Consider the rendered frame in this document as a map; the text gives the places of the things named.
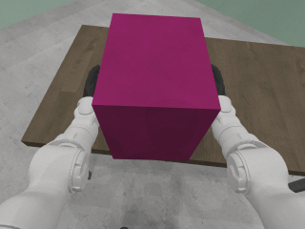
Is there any robot right upper arm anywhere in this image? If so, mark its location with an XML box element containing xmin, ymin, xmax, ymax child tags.
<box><xmin>227</xmin><ymin>147</ymin><xmax>305</xmax><ymax>229</ymax></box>

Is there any left robot forearm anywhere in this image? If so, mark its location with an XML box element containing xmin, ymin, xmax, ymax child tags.
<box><xmin>28</xmin><ymin>96</ymin><xmax>100</xmax><ymax>184</ymax></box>

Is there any robot left upper arm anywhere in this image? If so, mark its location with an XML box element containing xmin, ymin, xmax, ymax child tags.
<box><xmin>0</xmin><ymin>144</ymin><xmax>89</xmax><ymax>229</ymax></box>

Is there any robot left hand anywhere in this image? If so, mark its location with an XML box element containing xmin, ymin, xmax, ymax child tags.
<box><xmin>83</xmin><ymin>65</ymin><xmax>100</xmax><ymax>97</ymax></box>

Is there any carton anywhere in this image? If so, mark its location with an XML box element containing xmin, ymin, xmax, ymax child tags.
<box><xmin>91</xmin><ymin>13</ymin><xmax>221</xmax><ymax>161</ymax></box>

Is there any right robot forearm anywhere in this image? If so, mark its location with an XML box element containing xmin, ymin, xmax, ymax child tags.
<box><xmin>212</xmin><ymin>95</ymin><xmax>289</xmax><ymax>184</ymax></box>

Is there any robot right hand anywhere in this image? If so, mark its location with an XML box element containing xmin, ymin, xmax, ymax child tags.
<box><xmin>211</xmin><ymin>64</ymin><xmax>226</xmax><ymax>96</ymax></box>

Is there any table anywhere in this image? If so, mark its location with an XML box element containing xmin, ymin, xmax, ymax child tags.
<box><xmin>21</xmin><ymin>25</ymin><xmax>305</xmax><ymax>193</ymax></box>

